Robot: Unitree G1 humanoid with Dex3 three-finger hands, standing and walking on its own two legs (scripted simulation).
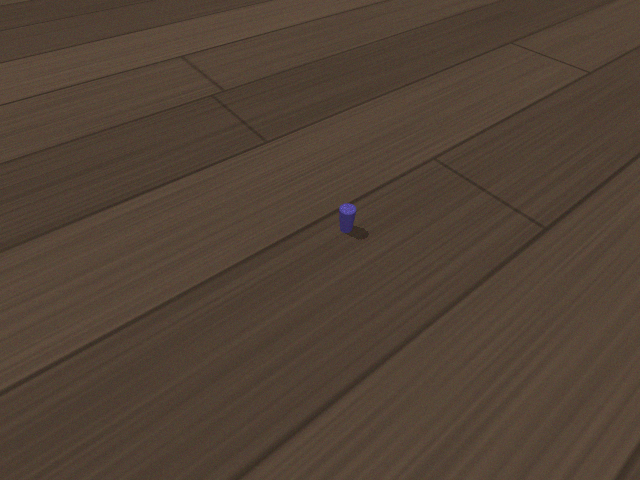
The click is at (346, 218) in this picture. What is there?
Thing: tapered cup
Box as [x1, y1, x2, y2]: [339, 203, 355, 232]
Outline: 344,203 339,207 340,229 343,232 348,232 351,230 352,222 355,214 355,207 352,204
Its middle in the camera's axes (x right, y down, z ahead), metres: +0.12 -0.12 +1.69
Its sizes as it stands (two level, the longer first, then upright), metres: 0.073 0.073 0.122
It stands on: the floor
